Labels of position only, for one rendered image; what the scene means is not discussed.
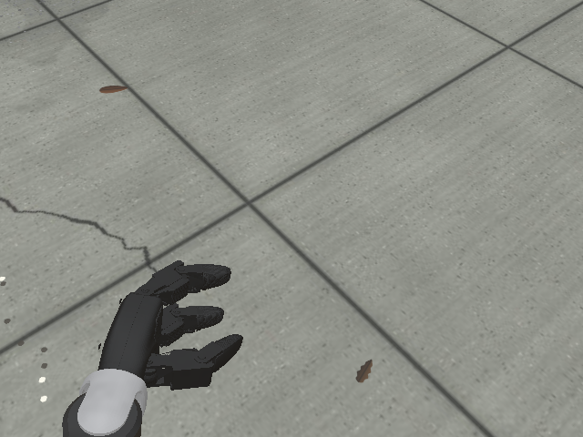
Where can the left robot forearm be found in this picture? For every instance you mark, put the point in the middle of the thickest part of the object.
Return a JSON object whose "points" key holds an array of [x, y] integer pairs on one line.
{"points": [[111, 403]]}

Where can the left robot hand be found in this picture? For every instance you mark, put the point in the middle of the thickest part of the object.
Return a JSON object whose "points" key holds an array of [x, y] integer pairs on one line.
{"points": [[141, 325]]}

